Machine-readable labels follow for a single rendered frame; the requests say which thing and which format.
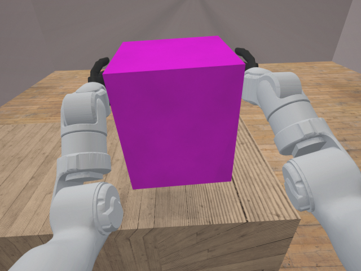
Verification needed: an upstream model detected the robot left hand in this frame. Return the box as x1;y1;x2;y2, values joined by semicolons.
88;57;110;105

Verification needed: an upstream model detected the robot left upper arm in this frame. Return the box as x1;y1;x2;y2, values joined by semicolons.
8;182;124;271

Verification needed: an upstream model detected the carton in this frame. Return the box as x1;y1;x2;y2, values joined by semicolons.
102;36;245;190

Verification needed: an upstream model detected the robot right hand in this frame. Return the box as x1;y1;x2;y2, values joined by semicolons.
235;47;258;71

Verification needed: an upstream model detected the left robot forearm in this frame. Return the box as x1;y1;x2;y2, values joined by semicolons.
50;82;111;229

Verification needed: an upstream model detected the pedestal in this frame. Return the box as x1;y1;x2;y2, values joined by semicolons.
0;114;301;271

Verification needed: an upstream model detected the right robot forearm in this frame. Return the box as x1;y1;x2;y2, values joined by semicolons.
241;67;361;179

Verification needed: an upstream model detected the robot right upper arm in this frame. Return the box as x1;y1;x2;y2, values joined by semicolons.
282;147;361;271

